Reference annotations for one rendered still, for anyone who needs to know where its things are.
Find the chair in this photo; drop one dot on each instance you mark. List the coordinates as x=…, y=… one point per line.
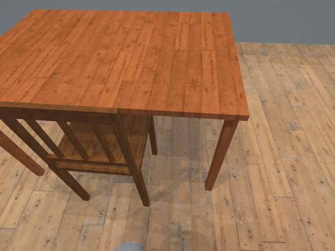
x=98, y=140

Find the table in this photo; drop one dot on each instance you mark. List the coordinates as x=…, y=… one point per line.
x=175, y=64

